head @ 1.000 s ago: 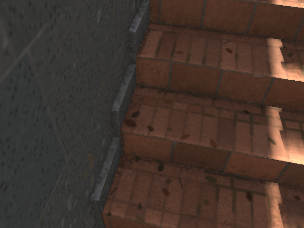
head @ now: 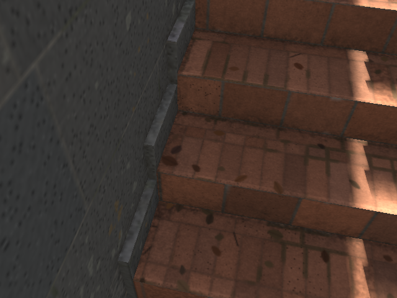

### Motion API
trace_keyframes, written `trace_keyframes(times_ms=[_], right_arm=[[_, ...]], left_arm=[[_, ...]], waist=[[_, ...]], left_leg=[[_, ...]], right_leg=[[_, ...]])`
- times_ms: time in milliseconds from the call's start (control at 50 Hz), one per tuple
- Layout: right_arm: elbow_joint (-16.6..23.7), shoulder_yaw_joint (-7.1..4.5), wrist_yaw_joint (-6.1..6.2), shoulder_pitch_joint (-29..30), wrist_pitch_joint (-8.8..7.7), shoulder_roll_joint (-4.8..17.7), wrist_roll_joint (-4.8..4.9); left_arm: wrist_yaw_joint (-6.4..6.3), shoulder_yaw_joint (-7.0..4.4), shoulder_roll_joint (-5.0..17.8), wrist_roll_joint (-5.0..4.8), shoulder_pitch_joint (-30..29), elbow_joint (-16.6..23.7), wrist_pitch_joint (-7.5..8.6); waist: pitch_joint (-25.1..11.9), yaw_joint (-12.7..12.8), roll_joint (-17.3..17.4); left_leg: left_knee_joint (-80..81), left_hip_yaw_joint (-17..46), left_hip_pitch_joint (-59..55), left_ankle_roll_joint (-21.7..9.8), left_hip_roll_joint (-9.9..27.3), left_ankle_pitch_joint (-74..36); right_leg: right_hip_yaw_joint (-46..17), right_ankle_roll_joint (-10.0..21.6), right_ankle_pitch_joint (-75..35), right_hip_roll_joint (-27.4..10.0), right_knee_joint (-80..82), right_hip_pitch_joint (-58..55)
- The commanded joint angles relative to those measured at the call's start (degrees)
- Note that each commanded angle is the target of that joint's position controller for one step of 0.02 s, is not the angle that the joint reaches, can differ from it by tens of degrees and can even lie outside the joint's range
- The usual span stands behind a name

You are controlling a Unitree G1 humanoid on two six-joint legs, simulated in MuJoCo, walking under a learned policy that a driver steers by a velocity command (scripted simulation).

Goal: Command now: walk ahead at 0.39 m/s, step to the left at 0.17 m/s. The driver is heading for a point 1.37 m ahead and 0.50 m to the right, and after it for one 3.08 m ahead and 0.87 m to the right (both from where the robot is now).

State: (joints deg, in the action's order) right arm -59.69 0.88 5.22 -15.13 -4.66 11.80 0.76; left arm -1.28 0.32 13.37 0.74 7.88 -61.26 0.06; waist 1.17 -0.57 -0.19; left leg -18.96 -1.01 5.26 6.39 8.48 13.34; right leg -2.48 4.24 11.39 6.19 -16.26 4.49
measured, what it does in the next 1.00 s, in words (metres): stands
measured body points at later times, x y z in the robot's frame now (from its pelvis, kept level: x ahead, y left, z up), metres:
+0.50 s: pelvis +0.00 +0.00 +0.00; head +0.01 +0.01 +0.45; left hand +0.08 +0.24 -0.15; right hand +0.01 -0.24 -0.15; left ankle -0.04 +0.18 -0.75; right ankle -0.03 -0.08 -0.75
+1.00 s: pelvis -0.03 +0.01 +0.00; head -0.01 +0.01 +0.45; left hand +0.05 +0.27 -0.14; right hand -0.02 -0.28 -0.14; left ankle -0.04 +0.18 -0.75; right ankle -0.03 -0.08 -0.75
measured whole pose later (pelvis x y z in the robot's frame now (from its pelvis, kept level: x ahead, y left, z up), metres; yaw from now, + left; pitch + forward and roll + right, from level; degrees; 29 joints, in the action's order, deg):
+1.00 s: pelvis -0.03 +0.01 +0.00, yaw +0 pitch +0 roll -1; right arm -62.9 -3.0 2.3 -16.8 -6.7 16.5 -1.2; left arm -1.5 -2.2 13.5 0.3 9.0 -57.3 -5.3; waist 1.2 -0.7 0.7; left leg -19.0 -1.1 8.0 5.8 7.4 11.1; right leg -2.9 3.1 10.1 5.1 -18.3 8.3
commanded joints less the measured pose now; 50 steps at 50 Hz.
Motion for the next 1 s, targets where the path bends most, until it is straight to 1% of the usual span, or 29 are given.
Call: trace_keyframes(times_ms=[20, 40, 60, 80, 100, 140, 180, 200, 220, 240, 320, 340, 360, 380, 400, 420, 460, 540, 560, 580, 600, 620, 640, 660, 760, 840, 940, 980, 1000], right_arm=[[-3.26, -1.28, 0.04, -6.14, 0.55, 6.61, 2.81], [3.75, 0.25, 0.22, 0.32, -0.28, 0.69, -0.25], [2.68, -1.22, 0.53, -0.38, -0.7, 6.47, -0.32], [2.29, -1.75, 0.8, -2.32, -1.01, 7.76, 0.41], [1.85, -1.79, 0.83, -3.91, -1.26, 7.52, 0.7], [1.43, -1.4, 0.89, -4.82, -0.95, 5.5, 0.8], [1.97, -1.53, 0.9, -3.66, -0.63, 5.67, 0.61], [2.67, -1.31, 0.71, -3.03, -0.6, 5.08, 0.08], [2.67, -1.52, 0.69, -2.06, -0.5, 5.87, -0.1], [2.63, -1.58, 0.69, -1.93, -0.51, 6.01, -0.07], [2.02, -1.56, 0.79, -3.45, -0.8, 5.38, 0.5], [1.7, -1.68, 0.34, -3.56, -0.49, 6.87, -0.09], [-1.6, -0.88, 0.31, -6.85, 0.01, 4.05, 1.09], [-1.41, -0.35, 0.28, -6.68, 0.23, 2.65, 0.78], [-0.65, -0.25, 0.7, -5.78, -0.04, 1.74, 1.38], [-0.11, -0.59, 0.81, -4.83, -0.22, 3.79, 1.21], [-0.2, -0.93, 0.68, -4.83, -0.45, 5.08, 0.96], [-0.45, -0.91, 0.6, -5.56, -0.48, 4.37, 0.82], [-1.63, -3.86, -1.71, -6.77, -1.59, 14.1, -3.12], [-1.9, -4.42, -2.77, -6.55, -2.03, 13.27, -3.4], [-2.07, -4.32, -3.23, -6.16, -2.24, 11.45, -2.81], [-2.38, -4.31, -3.39, -6.24, -2.3, 10.17, -2.3], [-2.57, -4.42, -3.4, -6.16, -2.31, 9.77, -1.93], [-2.75, -4.59, -3.32, -6.1, -2.32, 9.68, -1.95], [-2.72, -5.01, -3.04, -5.29, -2.3, 10.44, -2.04], [-2.41, -5.24, -2.92, -5.1, -2.37, 11.91, -2.07], [-2.28, -5.21, -2.73, -5.32, -2.41, 12.43, -1.92], [-2.23, -5.18, -2.67, -5.3, -2.49, 12.5, -1.85], [-1.89, -4.98, -2.72, -4.17, -2.48, 12.32, -1.95]], left_arm=[[0.65, -0.49, 4.62, 3.02, -5.25, 8.49, 1.82], [0.04, -0.22, 5.29, -1.15, -1.67, 2.12, 0.36], [-0.4, -0.61, 5.05, -0.66, -1.01, 2.23, 0.3], [-0.55, -1.01, 6.47, -0.23, 0.9, 1.89, 0.46], [-0.57, -1.22, 6.76, -0.09, 0.06, 2.3, 0.52], [-0.44, -1.02, 5.64, -0.03, -0.14, 2.65, 0.51], [-0.5, -1.01, 5.32, 0.01, -0.96, 2.93, 0.15], [-0.57, -0.57, 4.28, -0.3, -0.23, 2.18, -0.19], [-0.56, -0.61, 4.22, -0.08, -0.89, 2.36, -0.33], [-0.53, -0.68, 4.65, 0.1, -0.77, 2.33, -0.33], [-0.3, -0.98, 5.61, 0.12, -0.52, 2.37, 0.19], [-0.05, -1.16, 6.17, 0.42, -0.29, 2.52, 0.44], [0.63, -0.32, 3.96, 1.76, -1.78, 4.21, 1.35], [0.82, -0.45, 4.79, 1.23, -1.51, 3.68, 1.65], [0.51, -0.08, 3.85, 0.21, -1.55, 3.13, 1.48], [0.23, -0.12, 4.12, -0.05, -0.92, 2.66, 1.31], [-0.05, -0.18, 4.42, -0.03, -0.85, 2.65, 1.01], [-0.12, -0.33, 4.32, 0.02, -0.78, 2.6, 0.74], [0.1, -1.43, 6.42, -0.92, -1.5, 3.57, -1.99], [-0.2, -1.78, 7.14, -0.63, -1.42, 4.13, -3.23], [-0.35, -1.93, 6.73, -0.47, -0.98, 4.39, -3.89], [-0.5, -2.16, 6.48, -0.49, -0.09, 4.41, -4.28], [-0.61, -2.27, 6.03, -0.47, 0.15, 4.6, -4.46], [-0.66, -2.44, 5.7, -0.43, 0.13, 4.8, -4.55], [-0.57, -2.91, 5.22, -0.47, 0.26, 5.45, -4.93], [-0.51, -3.31, 5.99, -0.41, 0.76, 5.73, -5.15], [-0.39, -3.59, 6.33, -0.39, 1.03, 6.14, -5.15], [-0.32, -3.7, 6.45, -0.46, 1.16, 6.26, -5.09], [-0.4, -4.03, 7.11, -0.4, 0.93, 6.88, -4.33]], waist=[[-2.96, 4.43, 8.12], [-1.72, -1.19, -5.4], [3.26, 0.65, -0.7], [0.7, 0.43, 0.1], [-0.83, 0.07, -0.19], [-2.93, 0.04, 1.58], [-1.98, 0.15, 1.97], [-3.53, -0.25, 1.67], [-0.97, 0.19, 2.66], [-0.32, 0.33, 2.73], [-1.17, 0.13, 1.91], [-1.0, 0.26, 2.76], [-2.03, 1.54, 4.45], [-1.14, 1.15, 2.02], [-1.37, 0.81, -0.4], [-1.0, 0.96, -0.41], [-1.02, 1.06, -0.28], [-0.95, 0.85, 0.56], [0.21, -0.24, 3.38], [-0.06, -0.02, 1.72], [-0.55, 0.21, 0.51], [-0.93, 0.32, 0.18], [-1.44, 0.29, 0.44], [-1.89, 0.2, 0.79], [-1.56, 0.15, 1.07], [-0.49, 0.04, 1.58], [0.33, -0.03, 1.02], [0.41, -0.03, 0.78], [-0.12, 0.11, 0.9]], left_leg=[[-2.5, -5.08, 7.04, -3.02, -5.71, 0.6], [5.15, 0.66, -1.51, -2.45, 1.19, -5.53], [2.13, 0.87, 0.73, -2.57, 1.21, -11.61], [0.69, 0.48, 0.49, -2.47, 1.16, -14.96], [-0.52, 0.11, 0.66, -2.66, 1.02, -17.45], [-0.71, -0.32, 1.04, -2.76, 0.52, -14.67], [-0.58, -0.05, 1.98, -2.79, 0.47, -12.79], [2.24, 1.0, 0.36, -2.84, 1.37, -8.04], [2.68, 1.48, 1.74, -2.85, 1.44, -7.09], [2.52, 1.34, 1.86, -2.85, 1.35, -7.64], [0.7, 0.12, 1.95, -2.73, 0.58, -10.28], [-0.27, -0.83, 1.89, -2.92, 0.46, -10.79], [-0.46, -1.7, 2.46, -2.68, -1.38, -9.39], [-0.24, -1.39, 1.32, -2.49, -0.99, -9.61], [0.52, -0.69, 0.85, -2.08, -0.62, -9.55], [0.71, -0.44, 1.15, -2.05, -0.37, -9.69], [0.68, -0.12, 1.66, -2.08, -0.22, -10.53], [0.33, 0.12, 2.3, -2.13, -0.23, -10.14], [2.26, -0.14, 3.44, -1.38, -1.42, -7.5], [2.72, 0.23, 4.66, -1.52, -1.18, -7.58], [2.84, 0.57, 4.96, -1.73, -0.96, -7.85], [2.87, 0.83, 4.9, -1.95, -0.69, -8.6], [3.02, 1.11, 4.73, -2.11, -0.47, -9.06], [3.22, 1.29, 4.59, -2.32, -0.3, -9.08], [3.7, 1.72, 5.0, -2.73, -0.06, -5.6], [3.79, 2.03, 5.63, -2.96, 0.28, -3.43], [3.38, 1.65, 6.3, -2.75, 0.11, -1.81], [3.26, 1.51, 6.35, -2.72, 0.08, -1.63], [3.63, 0.64, 6.75, -2.64, -0.77, -0.67]], right_leg=[[-11.1, 2.43, -8.88, -13.9, 3.23, -5.02], [-4.71, 3.33, -5.43, -6.69, 4.04, 2.78], [-5.22, 2.81, -18.22, -7.37, 2.06, 3.46], [-4.95, 2.87, -24.7, -8.09, 0.23, 0.74], [-4.55, 3.06, -28.27, -8.13, -1.44, -0.88], [-4.51, 3.15, -26.31, -8.39, -1.81, -1.92], [-4.64, 3.09, -23.54, -8.16, -1.84, -0.86], [-4.56, 3.01, -16.68, -7.56, 0.16, -0.56], [-4.91, 2.86, -14.82, -7.59, 0.86, 0.35], [-5.13, 2.88, -15.56, -7.82, 1.07, 0.53], [-5.05, 3.12, -21.98, -8.3, -0.25, -0.71], [-5.4, 3.4, -21.3, -9.3, -0.03, -0.67], [-6.83, 2.76, -21.22, -11.28, 0.71, -1.91], [-6.67, 2.7, -21.31, -10.91, 0.52, -0.19], [-5.75, 2.47, -22.23, -9.06, 0.48, 0.21], [-5.57, 2.41, -21.85, -8.87, 0.42, 0.07], [-5.38, 2.48, -21.86, -8.89, 0.16, -0.33], [-5.07, 2.66, -20.13, -8.83, -0.4, 0.06], [-6.46, -0.58, -21.96, -7.71, 0.17, 0.99], [-5.95, -1.33, -22.12, -7.74, 0.05, -0.23], [-5.78, -1.5, -22.77, -7.68, -0.22, -0.92], [-5.7, -1.49, -23.31, -7.72, -0.34, -1.18], [-5.66, -1.31, -23.26, -7.73, -0.57, -1.52], [-5.68, -1.05, -22.51, -7.7, -0.81, -1.65], [-5.97, -0.92, -17.95, -7.66, -0.49, -0.33], [-6.08, -1.11, -14.7, -7.48, -0.41, 0.87], [-6.42, -1.25, -13.62, -7.47, 0.1, 1.5], [-6.54, -1.31, -13.5, -7.52, 0.24, 1.57], [-6.39, -0.51, -11.17, -7.69, 0.77, 1.4]])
